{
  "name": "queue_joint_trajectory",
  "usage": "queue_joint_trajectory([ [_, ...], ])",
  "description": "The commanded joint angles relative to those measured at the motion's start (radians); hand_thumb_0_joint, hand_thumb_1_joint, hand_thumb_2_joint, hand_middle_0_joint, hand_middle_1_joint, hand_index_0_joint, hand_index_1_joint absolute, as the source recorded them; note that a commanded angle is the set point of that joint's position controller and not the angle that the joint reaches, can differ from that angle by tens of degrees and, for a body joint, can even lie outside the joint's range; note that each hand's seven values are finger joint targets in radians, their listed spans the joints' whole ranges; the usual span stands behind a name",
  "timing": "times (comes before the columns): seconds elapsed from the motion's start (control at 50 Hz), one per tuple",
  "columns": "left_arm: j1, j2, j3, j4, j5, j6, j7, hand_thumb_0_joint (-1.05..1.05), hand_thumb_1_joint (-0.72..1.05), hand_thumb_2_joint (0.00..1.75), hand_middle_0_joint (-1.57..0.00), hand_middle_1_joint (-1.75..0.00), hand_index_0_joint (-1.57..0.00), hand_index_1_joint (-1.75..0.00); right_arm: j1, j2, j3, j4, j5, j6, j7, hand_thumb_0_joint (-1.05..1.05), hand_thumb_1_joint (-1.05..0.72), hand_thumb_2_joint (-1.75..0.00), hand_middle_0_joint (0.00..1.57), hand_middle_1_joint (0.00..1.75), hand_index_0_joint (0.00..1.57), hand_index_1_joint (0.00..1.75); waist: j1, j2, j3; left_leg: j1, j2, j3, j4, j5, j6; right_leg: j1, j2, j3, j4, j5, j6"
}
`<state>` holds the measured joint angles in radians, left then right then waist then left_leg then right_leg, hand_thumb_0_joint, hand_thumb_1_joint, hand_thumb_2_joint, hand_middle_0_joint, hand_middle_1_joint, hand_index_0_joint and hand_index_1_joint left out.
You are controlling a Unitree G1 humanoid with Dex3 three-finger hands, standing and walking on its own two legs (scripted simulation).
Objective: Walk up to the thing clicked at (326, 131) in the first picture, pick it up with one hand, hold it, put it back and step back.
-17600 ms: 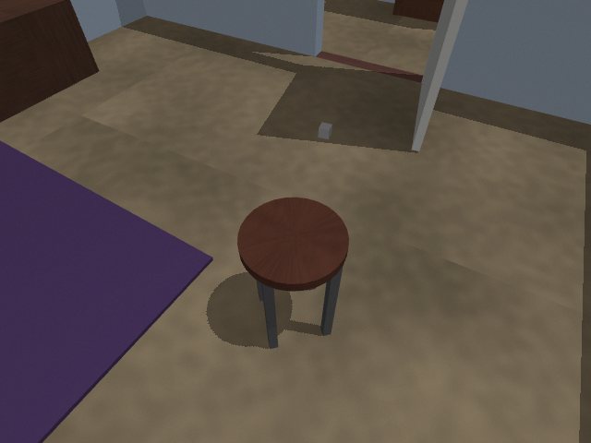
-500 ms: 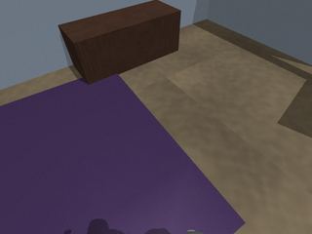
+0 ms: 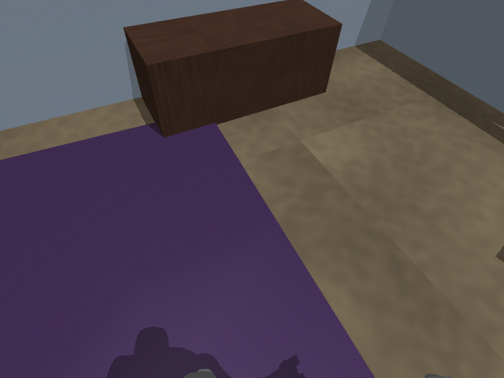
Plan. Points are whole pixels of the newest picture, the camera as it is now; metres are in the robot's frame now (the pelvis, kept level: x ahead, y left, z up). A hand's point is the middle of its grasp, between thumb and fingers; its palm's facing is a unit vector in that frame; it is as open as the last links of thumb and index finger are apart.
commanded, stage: walk up
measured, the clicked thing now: out of the picture +0.57 -1.45 -0.74
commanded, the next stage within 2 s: none
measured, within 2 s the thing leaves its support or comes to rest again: neither
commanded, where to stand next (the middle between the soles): +0.50 -0.01 m, yaw -2 degrees
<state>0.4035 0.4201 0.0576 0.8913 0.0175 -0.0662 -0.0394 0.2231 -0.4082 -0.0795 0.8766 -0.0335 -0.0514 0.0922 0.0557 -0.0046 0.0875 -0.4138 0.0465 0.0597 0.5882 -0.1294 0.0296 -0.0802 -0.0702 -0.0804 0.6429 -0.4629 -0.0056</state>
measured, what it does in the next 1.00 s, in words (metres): walks ahead, turning right: right foot, then left foot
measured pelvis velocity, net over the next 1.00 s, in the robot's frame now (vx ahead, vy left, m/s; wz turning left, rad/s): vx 0.42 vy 0.09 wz -0.68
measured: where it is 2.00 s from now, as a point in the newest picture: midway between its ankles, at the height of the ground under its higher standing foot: (246, 297)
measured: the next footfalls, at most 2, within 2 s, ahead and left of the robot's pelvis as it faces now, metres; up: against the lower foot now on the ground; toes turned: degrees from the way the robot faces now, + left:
right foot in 0.44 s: +0.31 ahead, -0.15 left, +0.00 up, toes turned -11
left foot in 0.84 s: +0.54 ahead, +0.12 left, +0.00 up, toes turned -33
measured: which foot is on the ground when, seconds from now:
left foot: down 0.00-0.44, up 0.46-0.82, down 0.84-1.00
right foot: down 0.00-0.00, up 0.02-0.42, down 0.44-0.84, up 0.86-1.00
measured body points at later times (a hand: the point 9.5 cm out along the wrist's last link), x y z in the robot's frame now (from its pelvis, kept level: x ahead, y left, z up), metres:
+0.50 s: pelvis +0.20 -0.01 -0.01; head +0.21 -0.05 +0.44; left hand +0.30 +0.31 -0.09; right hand +0.24 -0.35 -0.14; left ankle +0.14 +0.12 -0.68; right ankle +0.27 -0.15 -0.72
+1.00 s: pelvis +0.42 +0.09 +0.01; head +0.45 +0.08 +0.46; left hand +0.72 +0.32 -0.08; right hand +0.26 -0.21 -0.08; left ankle +0.50 +0.14 -0.72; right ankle +0.36 -0.04 -0.65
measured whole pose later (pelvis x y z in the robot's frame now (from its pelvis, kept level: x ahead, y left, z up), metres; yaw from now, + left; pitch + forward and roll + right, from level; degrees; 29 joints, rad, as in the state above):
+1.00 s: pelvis +0.42 +0.09 +0.01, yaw -39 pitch -1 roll -1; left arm 0.29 0.52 0.08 0.83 0.01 -0.01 0.01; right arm 0.28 -0.44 -0.09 0.77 -0.03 0.00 0.08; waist -0.05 0.00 0.10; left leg -0.29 0.03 0.11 0.57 -0.26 0.04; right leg -0.55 0.00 0.02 1.09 -0.34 -0.01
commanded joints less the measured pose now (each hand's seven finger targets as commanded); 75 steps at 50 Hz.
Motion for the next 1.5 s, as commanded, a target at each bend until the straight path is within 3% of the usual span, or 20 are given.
queue_joint_trajectory([
  [0.0, -0.004, 0.240, 0.044, -0.088, -0.015, -0.018, 0.034, 0.00, 0.90, 0.90, -0.20, -0.30, -0.20, -0.30, 0.220, -0.352, -0.111, -0.069, 0.042, -0.034, -0.046, 0.00, -0.90, -0.90, 0.20, 0.30, 0.20, 0.30, -0.147, 0.132, -0.174, 0.492, 0.400, -0.696, -0.337, -0.375, 0.250, -0.567, 0.055, 0.174, 0.599, -0.054, -0.058],
  [0.08, 0.059, 0.215, 0.042, -0.025, -0.024, -0.007, 0.010, 0.00, 0.90, 0.90, -0.20, -0.30, -0.20, -0.30, 0.056, -0.243, -0.053, -0.107, 0.040, -0.041, -0.056, 0.00, -0.90, -0.90, 0.20, 0.30, 0.20, 0.30, -0.051, 0.140, -0.017, 0.197, 0.244, -0.240, -0.359, -0.174, 0.163, -0.450, -0.027, 0.150, 0.449, 0.131, -0.034],
  [0.36, -0.060, 0.192, 0.061, -0.082, -0.004, 0.044, -0.025, 0.00, 0.90, 0.90, -0.20, -0.30, -0.20, -0.30, -0.092, -0.231, -0.078, -0.215, 0.013, -0.016, -0.034, 0.00, -0.90, -0.90, 0.20, 0.30, 0.20, 0.30, -0.012, 0.140, -0.111, 0.188, 0.226, 0.057, -0.101, -0.051, 0.107, -0.174, -0.044, 0.029, 0.040, 0.241, -0.022],
  [0.4, 0.139, 0.291, 0.103, -0.038, 0.006, 0.023, 0.003, 0.00, 0.90, 0.90, -0.20, -0.30, -0.20, -0.30, -0.022, -0.176, -0.057, -0.209, 0.023, 0.000, -0.024, 0.00, -0.90, -0.90, 0.20, 0.30, 0.20, 0.30, 0.082, -0.180, -0.178, -0.036, 0.057, 0.095, 0.399, -0.089, 0.038, 0.149, -0.047, 0.305, -0.152, 0.015, -0.097],
  [0.44, 0.108, 0.342, 0.087, -0.087, -0.006, 0.013, 0.025, 0.00, 0.90, 0.90, -0.20, -0.30, -0.20, -0.30, -0.057, -0.194, -0.050, -0.255, 0.030, 0.014, -0.020, 0.00, -0.90, -0.90, 0.20, 0.30, 0.20, 0.30, 0.037, -0.249, -0.063, -0.334, -0.083, -0.127, 0.607, -0.479, -0.033, 0.088, -0.259, 0.967, -0.443, -0.168, -0.261],
  [0.46, 0.025, 0.356, 0.092, -0.107, -0.012, 0.011, 0.035, 0.00, 0.90, 0.90, -0.20, -0.30, -0.20, -0.30, -0.045, -0.230, -0.059, -0.240, 0.027, 0.021, -0.023, 0.00, -0.90, -0.90, 0.20, 0.30, 0.20, 0.30, -0.005, -0.195, -0.032, -0.310, -0.040, -0.199, 0.613, -0.509, -0.033, -0.010, -0.278, 0.982, -0.465, -0.334, -0.286],
  [0.56, -0.111, 0.287, 0.079, -0.162, -0.009, -0.002, 0.056, 0.00, 0.90, 0.90, -0.20, -0.30, -0.20, -0.30, 0.066, -0.248, -0.056, -0.164, 0.028, 0.040, -0.014, 0.00, -0.90, -0.90, 0.20, 0.30, 0.20, 0.30, -0.086, -0.187, -0.063, -0.100, -0.019, -0.140, 0.411, -0.288, -0.053, -0.185, -0.070, 0.577, -0.405, -0.052, -0.170],
  [0.72, -0.044, 0.324, 0.101, -0.201, 0.000, -0.005, 0.074, 0.00, 0.90, 0.90, -0.20, -0.30, -0.20, -0.30, -0.055, -0.223, -0.062, -0.238, -0.005, 0.044, 0.014, 0.00, -0.90, -0.90, 0.20, 0.30, 0.20, 0.30, -0.041, -0.164, -0.059, -0.057, -0.014, -0.142, 0.164, -0.202, -0.079, -0.225, -0.044, 0.570, -0.290, -0.003, -0.195],
  [0.78, -0.212, 0.317, 0.089, -0.244, 0.014, 0.006, 0.087, 0.00, 0.90, 0.90, -0.20, -0.30, -0.20, -0.30, 0.180, -0.238, -0.096, -0.182, 0.001, 0.041, 0.006, 0.00, -0.90, -0.90, 0.20, 0.30, 0.20, 0.30, -0.221, -0.135, -0.088, 0.425, -0.035, -0.123, 0.004, -0.143, -0.047, -0.575, 0.018, 0.486, -0.097, -0.006, -0.129],
  [0.82, -0.133, 0.139, 0.035, -0.240, 0.011, 0.018, 0.109, 0.00, 0.90, 0.90, -0.20, -0.30, -0.20, -0.30, 0.284, -0.326, -0.117, -0.171, -0.022, 0.032, -0.027, 0.00, -0.90, -0.90, 0.20, 0.30, 0.20, 0.30, -0.256, 0.299, -0.065, 0.524, 0.204, -0.443, -0.260, -0.544, -0.026, -0.836, 0.243, 0.273, 0.436, -0.143, -0.055],
  [0.84, -0.040, 0.198, 0.048, -0.226, -0.002, 0.019, 0.119, 0.00, 0.90, 0.90, -0.20, -0.30, -0.20, -0.30, 0.110, -0.388, -0.116, -0.228, -0.002, 0.028, -0.023, 0.00, -0.90, -0.90, 0.20, 0.30, 0.20, 0.30, -0.144, 0.300, -0.012, 0.310, 0.424, -0.833, -0.495, -0.845, 0.063, -0.836, 0.166, 0.221, 0.585, -0.106, -0.039],
  [0.86, -0.053, 0.269, 0.054, -0.194, 0.006, 0.013, 0.117, 0.00, 0.90, 0.90, -0.20, -0.30, -0.20, -0.30, -0.005, -0.387, -0.116, -0.252, 0.016, 0.030, -0.023, 0.00, -0.90, -0.90, 0.20, 0.30, 0.20, 0.30, -0.097, 0.204, 0.057, 0.137, 0.427, -0.849, -0.556, -0.900, 0.100, -0.734, 0.068, 0.220, 0.635, -0.016, -0.046],
  [0.94, 0.018, 0.261, 0.070, -0.094, -0.017, 0.037, 0.040, 0.00, 0.90, 0.90, -0.20, -0.30, -0.20, -0.30, -0.045, -0.237, -0.060, -0.222, 0.012, 0.010, -0.031, 0.00, -0.90, -0.90, 0.20, 0.30, 0.20, 0.30, -0.059, 0.197, 0.011, 0.140, 0.223, -0.285, -0.392, -0.441, 0.081, -0.535, 0.009, 0.134, 0.431, 0.168, 0.008],
  [1.18, -0.189, 0.157, 0.028, -0.231, -0.004, 0.087, -0.005, 0.00, 0.90, 0.90, -0.20, -0.30, -0.20, -0.30, 0.125, -0.240, -0.071, -0.201, 0.025, 0.014, -0.085, 0.00, -0.90, -0.90, 0.20, 0.30, 0.20, 0.30, -0.121, 0.124, -0.090, 0.401, 0.205, 0.142, -0.113, 0.510, -0.127, -0.300, 0.084, -0.049, -0.034, 0.222, -0.014],
  [1.24, 0.041, 0.207, 0.067, -0.167, 0.005, 0.092, 0.018, 0.00, 0.90, 0.90, -0.20, -0.30, -0.20, -0.30, 0.030, -0.228, -0.069, -0.239, 0.051, 0.016, -0.095, 0.00, -0.90, -0.90, 0.20, 0.30, 0.20, 0.30, 0.037, 0.111, -0.157, 0.094, 0.107, 0.240, 0.223, 0.662, -0.251, 0.181, 0.130, -0.036, -0.218, 0.312, -0.102],
  [1.28, 0.020, 0.316, 0.091, -0.200, -0.024, 0.094, 0.044, 0.00, 0.90, 0.90, -0.20, -0.30, -0.20, -0.30, 0.026, -0.171, -0.049, -0.286, 0.087, 0.015, -0.098, 0.00, -0.90, -0.90, 0.20, 0.30, 0.20, 0.30, 0.084, -0.238, -0.222, -0.351, -0.081, 0.044, 0.820, -0.561, -0.234, 0.330, -0.326, 0.693, -0.197, 0.617, -0.469],
  [1.32, -0.254, 0.267, 0.072, -0.289, -0.032, 0.091, 0.064, 0.00, 0.90, 0.90, -0.20, -0.30, -0.20, -0.30, 0.094, -0.224, -0.061, -0.228, 0.084, 0.014, -0.110, 0.00, -0.90, -0.90, 0.20, 0.30, 0.20, 0.30, -0.045, -0.089, -0.151, -0.086, 0.123, -0.317, 0.667, -0.576, -0.090, -0.078, -0.277, 0.516, -0.133, 0.555, -0.333],
  [1.36, -0.279, 0.238, 0.062, -0.296, 0.002, 0.095, 0.049, 0.00, 0.90, 0.90, -0.20, -0.30, -0.20, -0.30, 0.134, -0.224, -0.057, -0.173, 0.069, 0.003, -0.103, 0.00, -0.90, -0.90, 0.20, 0.30, 0.20, 0.30, -0.076, -0.110, -0.126, -0.006, 0.031, -0.052, 0.338, -0.348, -0.030, -0.160, -0.088, 0.330, -0.128, 0.448, -0.179],
  [1.44, -0.341, 0.185, 0.073, -0.375, 0.036, 0.121, -0.009, 0.00, 0.90, 0.90, -0.20, -0.30, -0.20, -0.30, 0.381, -0.210, -0.079, -0.085, 0.032, -0.010, -0.160, 0.00, -0.90, -0.90, 0.20, 0.30, 0.20, 0.30, -0.178, -0.014, -0.095, 0.374, -0.038, 0.061, -0.119, 0.069, -0.043, -0.507, 0.098, 0.199, 0.213, 0.452, -0.118],
  [1.48, -0.271, 0.140, 0.064, -0.407, 0.053, 0.135, -0.005, 0.00, 0.90, 0.90, -0.20, -0.30, -0.20, -0.30, 0.321, -0.401, -0.129, -0.153, 0.014, -0.021, -0.186, 0.00, -0.90, -0.90, 0.20, 0.30, 0.20, 0.30, -0.123, 0.196, -0.097, 0.342, 0.541, -0.523, -0.175, 0.295, 0.175, -0.734, 0.117, 0.260, 0.554, -0.138, -0.006],
])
